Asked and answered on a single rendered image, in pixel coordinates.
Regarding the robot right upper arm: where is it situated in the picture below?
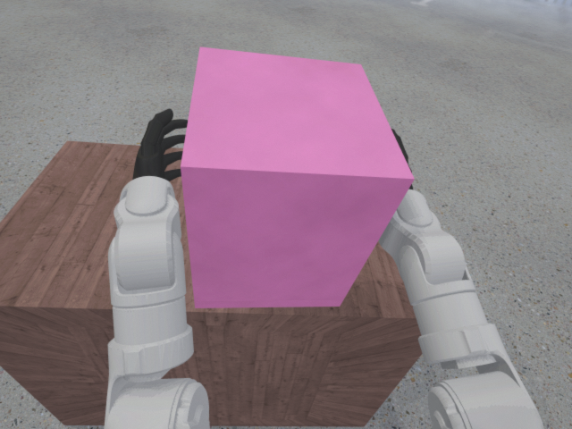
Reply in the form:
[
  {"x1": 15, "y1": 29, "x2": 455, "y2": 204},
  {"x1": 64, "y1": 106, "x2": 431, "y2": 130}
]
[{"x1": 428, "y1": 371, "x2": 542, "y2": 429}]

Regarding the right robot forearm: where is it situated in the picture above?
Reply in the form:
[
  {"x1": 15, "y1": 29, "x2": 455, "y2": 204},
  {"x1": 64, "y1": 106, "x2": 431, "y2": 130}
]
[{"x1": 378, "y1": 189, "x2": 544, "y2": 429}]

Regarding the robot right hand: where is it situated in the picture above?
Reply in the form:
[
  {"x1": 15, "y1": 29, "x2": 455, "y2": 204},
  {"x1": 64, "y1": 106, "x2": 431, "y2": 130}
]
[{"x1": 391, "y1": 129, "x2": 413, "y2": 189}]

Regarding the pedestal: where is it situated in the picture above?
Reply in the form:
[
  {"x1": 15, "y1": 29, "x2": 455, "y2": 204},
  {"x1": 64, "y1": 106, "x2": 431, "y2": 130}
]
[{"x1": 0, "y1": 140, "x2": 422, "y2": 427}]

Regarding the robot left hand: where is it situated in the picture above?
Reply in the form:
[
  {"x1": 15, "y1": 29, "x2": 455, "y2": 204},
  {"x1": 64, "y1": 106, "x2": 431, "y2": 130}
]
[{"x1": 133, "y1": 109, "x2": 188, "y2": 181}]

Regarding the robot left upper arm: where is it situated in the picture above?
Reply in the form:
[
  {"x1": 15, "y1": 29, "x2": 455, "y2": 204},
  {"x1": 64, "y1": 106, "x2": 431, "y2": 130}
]
[{"x1": 106, "y1": 378, "x2": 210, "y2": 429}]

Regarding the carton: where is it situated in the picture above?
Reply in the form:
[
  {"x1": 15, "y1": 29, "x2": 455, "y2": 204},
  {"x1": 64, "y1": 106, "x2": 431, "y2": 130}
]
[{"x1": 181, "y1": 47, "x2": 415, "y2": 308}]

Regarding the left robot forearm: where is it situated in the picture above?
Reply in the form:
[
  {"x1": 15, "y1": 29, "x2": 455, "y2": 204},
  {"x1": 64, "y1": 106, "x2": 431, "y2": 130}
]
[{"x1": 104, "y1": 176, "x2": 194, "y2": 429}]

